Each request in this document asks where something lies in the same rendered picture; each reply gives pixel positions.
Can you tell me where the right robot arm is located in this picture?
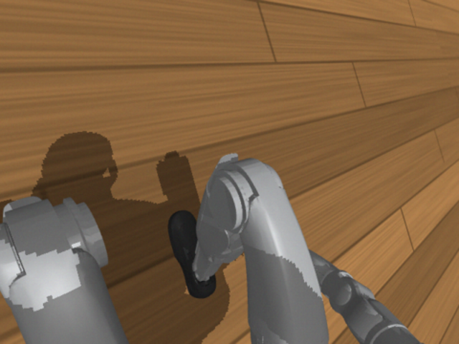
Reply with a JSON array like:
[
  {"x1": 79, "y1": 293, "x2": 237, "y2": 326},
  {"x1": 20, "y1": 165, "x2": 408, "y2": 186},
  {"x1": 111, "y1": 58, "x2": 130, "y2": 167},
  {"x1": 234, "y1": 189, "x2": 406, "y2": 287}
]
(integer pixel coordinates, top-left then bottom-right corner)
[{"x1": 321, "y1": 270, "x2": 424, "y2": 344}]

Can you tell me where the right robot foot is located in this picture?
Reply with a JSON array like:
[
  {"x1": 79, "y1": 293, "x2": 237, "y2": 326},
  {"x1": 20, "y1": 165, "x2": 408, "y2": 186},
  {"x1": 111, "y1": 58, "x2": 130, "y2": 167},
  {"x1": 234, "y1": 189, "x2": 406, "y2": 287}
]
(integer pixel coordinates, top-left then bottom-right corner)
[{"x1": 168, "y1": 210, "x2": 216, "y2": 299}]

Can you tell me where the right robot hand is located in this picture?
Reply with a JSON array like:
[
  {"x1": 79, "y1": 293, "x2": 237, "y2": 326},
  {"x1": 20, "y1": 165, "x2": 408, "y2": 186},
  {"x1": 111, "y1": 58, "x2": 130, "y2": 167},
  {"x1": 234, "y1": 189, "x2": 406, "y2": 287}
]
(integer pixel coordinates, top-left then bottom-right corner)
[{"x1": 309, "y1": 250, "x2": 339, "y2": 289}]

